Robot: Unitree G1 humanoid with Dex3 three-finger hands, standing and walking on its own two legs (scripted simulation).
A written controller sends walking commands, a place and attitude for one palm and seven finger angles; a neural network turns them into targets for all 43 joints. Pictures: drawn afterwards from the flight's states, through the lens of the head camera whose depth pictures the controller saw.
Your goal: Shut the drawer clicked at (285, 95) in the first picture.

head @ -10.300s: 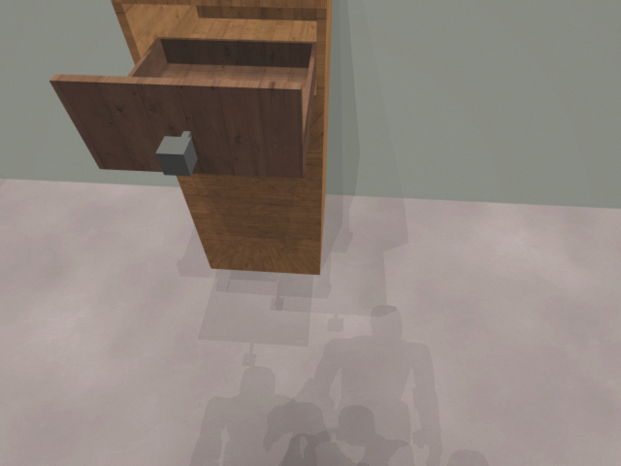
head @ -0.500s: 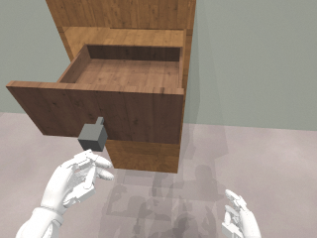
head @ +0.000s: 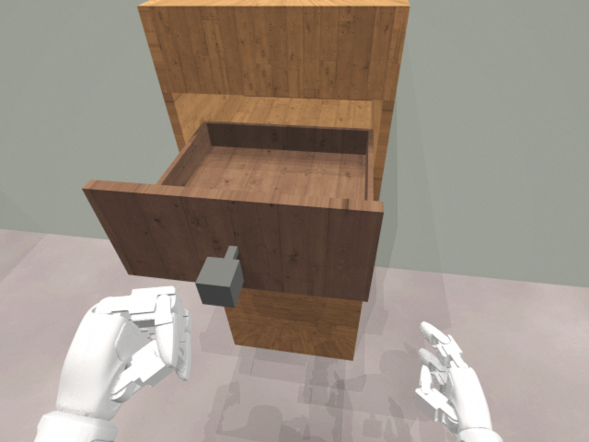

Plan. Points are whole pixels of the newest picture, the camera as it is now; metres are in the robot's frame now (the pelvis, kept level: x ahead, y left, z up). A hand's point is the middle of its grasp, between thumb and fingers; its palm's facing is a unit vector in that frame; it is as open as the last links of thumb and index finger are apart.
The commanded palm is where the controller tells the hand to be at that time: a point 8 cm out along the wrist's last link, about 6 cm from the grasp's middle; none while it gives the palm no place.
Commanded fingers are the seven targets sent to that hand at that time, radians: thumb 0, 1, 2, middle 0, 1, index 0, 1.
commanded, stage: raise the hand and make a fist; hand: left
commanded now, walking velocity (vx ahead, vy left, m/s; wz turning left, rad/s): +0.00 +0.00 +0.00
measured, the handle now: (225, 270) +0.30 +0.13 +0.12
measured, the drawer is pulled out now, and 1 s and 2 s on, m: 0.30 0.30 0.30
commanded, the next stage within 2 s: bring the fist close to the handle in 0.64 s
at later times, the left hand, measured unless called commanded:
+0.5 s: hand (189, 354) +0.14 +0.11 +0.20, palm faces -0.04 -0.98 -0.19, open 3.2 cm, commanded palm +0.08 +0.16 +0.22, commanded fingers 0.00 0.90 0.90 -1.40 -1.60 -1.40 -1.60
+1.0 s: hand (177, 351) +0.15 +0.12 +0.19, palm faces +0.02 -0.99 -0.12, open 3.3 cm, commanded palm +0.11 +0.16 +0.19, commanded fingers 0.00 0.90 0.90 -1.40 -1.60 -1.40 -1.60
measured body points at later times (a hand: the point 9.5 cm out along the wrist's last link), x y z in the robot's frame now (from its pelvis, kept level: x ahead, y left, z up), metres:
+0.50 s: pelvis -0.02 -0.04 +0.01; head -0.06 -0.08 +0.45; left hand +0.14 +0.16 +0.22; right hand +0.20 -0.24 -0.04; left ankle -0.02 +0.07 -0.72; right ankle +0.00 -0.11 -0.72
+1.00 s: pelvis -0.01 -0.04 +0.01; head -0.05 -0.07 +0.45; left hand +0.14 +0.18 +0.19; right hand +0.20 -0.25 -0.04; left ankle -0.02 +0.07 -0.72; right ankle +0.00 -0.11 -0.72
